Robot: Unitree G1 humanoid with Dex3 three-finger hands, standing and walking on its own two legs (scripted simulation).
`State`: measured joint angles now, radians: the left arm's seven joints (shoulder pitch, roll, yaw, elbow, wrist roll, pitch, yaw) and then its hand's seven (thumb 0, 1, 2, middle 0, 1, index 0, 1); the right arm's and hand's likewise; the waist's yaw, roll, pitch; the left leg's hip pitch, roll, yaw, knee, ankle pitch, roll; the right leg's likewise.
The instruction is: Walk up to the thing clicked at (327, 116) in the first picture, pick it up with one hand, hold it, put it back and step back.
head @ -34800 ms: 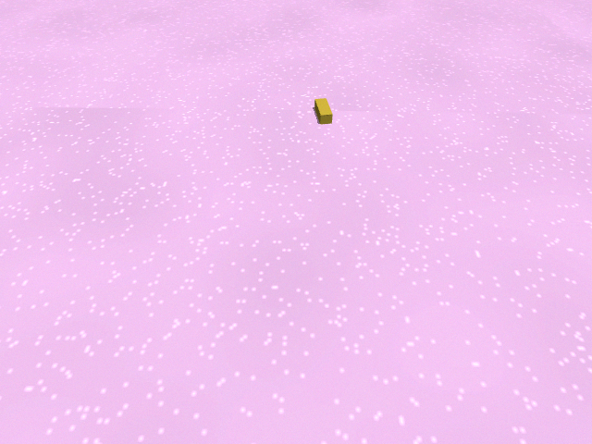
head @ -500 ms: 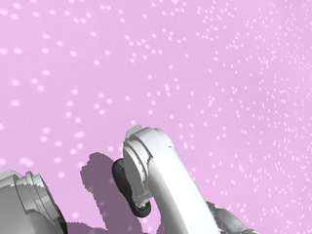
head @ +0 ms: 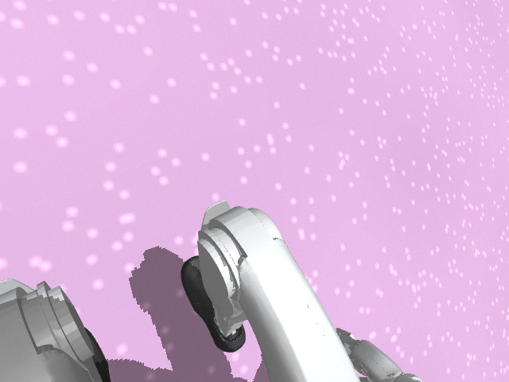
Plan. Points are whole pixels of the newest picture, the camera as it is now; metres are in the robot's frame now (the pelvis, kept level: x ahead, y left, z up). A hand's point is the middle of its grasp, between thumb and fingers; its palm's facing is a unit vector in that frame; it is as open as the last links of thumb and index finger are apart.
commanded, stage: open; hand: left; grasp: from above
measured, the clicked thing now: out of the picture +0.47 +0.31 -0.28
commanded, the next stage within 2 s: withdraw in 0.08 s
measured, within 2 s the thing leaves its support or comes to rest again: neither
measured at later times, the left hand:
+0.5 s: hand out of the picture +0.49 +0.31 -0.20, palm faces -0.30 -0.11 -0.95, open 14.1 cm
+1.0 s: hand out of the picture +0.46 +0.31 -0.08, palm faces -0.48 -0.10 -0.87, open 13.9 cm
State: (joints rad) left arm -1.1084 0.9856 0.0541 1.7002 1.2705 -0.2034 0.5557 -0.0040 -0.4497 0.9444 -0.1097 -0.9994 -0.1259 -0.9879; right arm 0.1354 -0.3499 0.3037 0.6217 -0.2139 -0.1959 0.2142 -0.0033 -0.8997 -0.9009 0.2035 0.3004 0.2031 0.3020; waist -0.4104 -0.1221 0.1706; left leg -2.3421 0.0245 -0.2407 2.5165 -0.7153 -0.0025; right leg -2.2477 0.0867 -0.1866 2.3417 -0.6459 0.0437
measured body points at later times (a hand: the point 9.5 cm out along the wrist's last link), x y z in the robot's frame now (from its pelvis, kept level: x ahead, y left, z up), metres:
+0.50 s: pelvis +0.00 +0.00 +0.01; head +0.27 +0.12 +0.35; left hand +0.50 +0.32 -0.15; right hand +0.05 -0.25 -0.06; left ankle +0.06 +0.13 -0.28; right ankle +0.12 -0.11 -0.28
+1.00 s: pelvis -0.01 -0.01 +0.05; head +0.21 +0.09 +0.43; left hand +0.48 +0.31 -0.03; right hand +0.08 -0.28 -0.04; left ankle +0.06 +0.13 -0.28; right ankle +0.12 -0.11 -0.28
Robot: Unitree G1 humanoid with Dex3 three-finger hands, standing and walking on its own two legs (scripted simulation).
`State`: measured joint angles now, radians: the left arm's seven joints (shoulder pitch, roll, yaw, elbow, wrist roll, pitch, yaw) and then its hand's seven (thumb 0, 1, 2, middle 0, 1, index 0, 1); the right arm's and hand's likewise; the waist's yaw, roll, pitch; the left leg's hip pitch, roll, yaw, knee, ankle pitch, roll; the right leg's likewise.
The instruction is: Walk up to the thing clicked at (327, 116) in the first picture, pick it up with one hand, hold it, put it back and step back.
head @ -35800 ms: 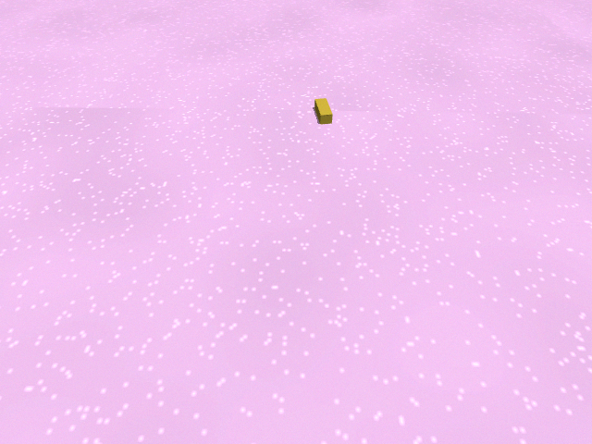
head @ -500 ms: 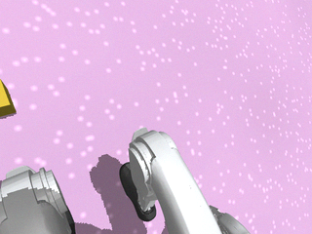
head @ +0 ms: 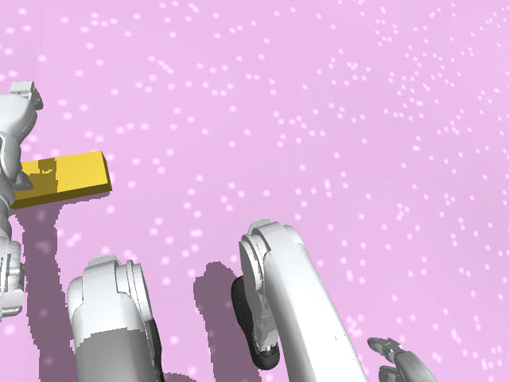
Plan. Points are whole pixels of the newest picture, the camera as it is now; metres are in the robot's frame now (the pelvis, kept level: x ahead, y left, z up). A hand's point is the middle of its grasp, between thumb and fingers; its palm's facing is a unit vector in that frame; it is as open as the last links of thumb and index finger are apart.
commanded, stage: withdraw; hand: left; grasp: from above
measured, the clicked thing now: (58, 179) +0.51 +0.26 -0.34
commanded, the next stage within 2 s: home in 0.08 s
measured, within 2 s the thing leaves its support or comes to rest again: neither
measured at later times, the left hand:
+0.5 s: hand (10, 149) +0.51 +0.27 -0.15, palm faces -0.34 -0.19 -0.92, open 11.7 cm
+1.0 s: hand out of the picture +0.31 +0.24 +0.07, palm faces -0.10 -0.84 -0.53, open 7.4 cm
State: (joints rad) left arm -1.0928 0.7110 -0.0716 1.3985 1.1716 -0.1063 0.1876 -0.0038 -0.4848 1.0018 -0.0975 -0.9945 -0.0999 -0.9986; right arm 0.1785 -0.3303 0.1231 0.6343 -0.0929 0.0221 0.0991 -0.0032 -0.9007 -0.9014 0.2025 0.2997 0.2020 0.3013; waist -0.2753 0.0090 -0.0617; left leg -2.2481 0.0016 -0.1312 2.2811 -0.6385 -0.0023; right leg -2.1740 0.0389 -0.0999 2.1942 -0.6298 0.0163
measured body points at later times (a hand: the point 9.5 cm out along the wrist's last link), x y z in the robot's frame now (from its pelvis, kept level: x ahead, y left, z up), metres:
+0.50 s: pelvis +0.01 +0.00 -0.01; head +0.25 +0.06 +0.37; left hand +0.52 +0.28 -0.09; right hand +0.04 -0.24 -0.12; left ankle +0.09 +0.13 -0.33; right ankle +0.11 -0.12 -0.33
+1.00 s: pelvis +0.02 +0.00 +0.18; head +0.16 +0.04 +0.61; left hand +0.32 +0.28 +0.10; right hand +0.24 -0.23 +0.08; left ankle +0.09 +0.12 -0.33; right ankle +0.11 -0.12 -0.33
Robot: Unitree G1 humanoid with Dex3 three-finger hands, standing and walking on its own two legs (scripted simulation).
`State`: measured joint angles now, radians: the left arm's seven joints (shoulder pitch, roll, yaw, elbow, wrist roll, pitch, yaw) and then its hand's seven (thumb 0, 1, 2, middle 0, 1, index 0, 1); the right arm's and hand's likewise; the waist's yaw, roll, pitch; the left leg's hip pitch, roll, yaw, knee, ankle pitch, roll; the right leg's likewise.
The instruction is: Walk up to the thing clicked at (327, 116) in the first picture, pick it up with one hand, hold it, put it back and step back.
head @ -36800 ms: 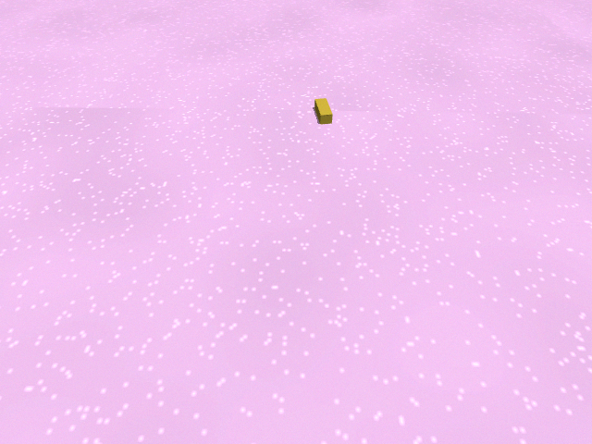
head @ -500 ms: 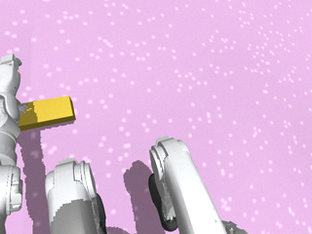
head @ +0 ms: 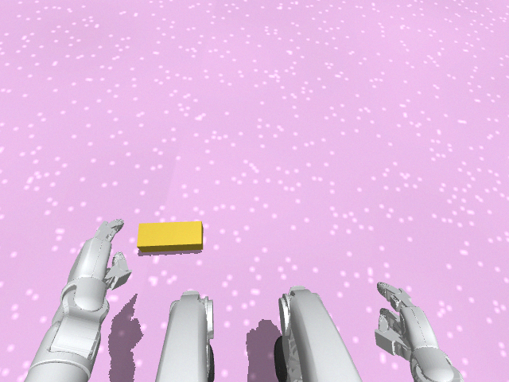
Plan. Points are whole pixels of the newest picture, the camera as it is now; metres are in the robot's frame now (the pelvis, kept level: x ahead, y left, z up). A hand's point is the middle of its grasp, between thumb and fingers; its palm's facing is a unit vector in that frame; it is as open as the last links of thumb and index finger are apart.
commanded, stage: home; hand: left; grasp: from above
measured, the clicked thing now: (171, 236) +0.51 +0.21 -0.52
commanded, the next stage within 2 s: none
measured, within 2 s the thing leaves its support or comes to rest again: neither
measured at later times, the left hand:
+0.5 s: hand (74, 300) +0.25 +0.19 +0.09, palm faces +0.10 -0.97 -0.22, open 7.4 cm
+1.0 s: hand (51, 323) +0.22 +0.19 +0.12, palm faces +0.11 -0.97 -0.21, open 7.4 cm
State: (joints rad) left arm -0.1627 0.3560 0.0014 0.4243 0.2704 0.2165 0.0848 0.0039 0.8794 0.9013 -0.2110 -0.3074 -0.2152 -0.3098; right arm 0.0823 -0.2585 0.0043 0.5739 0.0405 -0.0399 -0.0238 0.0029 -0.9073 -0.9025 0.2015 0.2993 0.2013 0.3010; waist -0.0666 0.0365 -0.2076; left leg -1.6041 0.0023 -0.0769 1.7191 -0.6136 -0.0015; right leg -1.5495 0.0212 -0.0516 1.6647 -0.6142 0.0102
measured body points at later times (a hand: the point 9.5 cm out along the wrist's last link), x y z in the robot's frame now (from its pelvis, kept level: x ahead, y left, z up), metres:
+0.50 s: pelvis +0.06 +0.00 +0.16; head +0.10 +0.01 +0.60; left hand +0.24 +0.24 +0.11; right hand +0.22 -0.23 +0.08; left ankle +0.07 +0.12 -0.51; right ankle +0.07 -0.13 -0.51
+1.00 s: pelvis +0.07 +0.01 +0.17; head +0.09 +0.01 +0.62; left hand +0.21 +0.25 +0.14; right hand +0.26 -0.22 +0.11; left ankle +0.07 +0.12 -0.51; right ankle +0.07 -0.13 -0.51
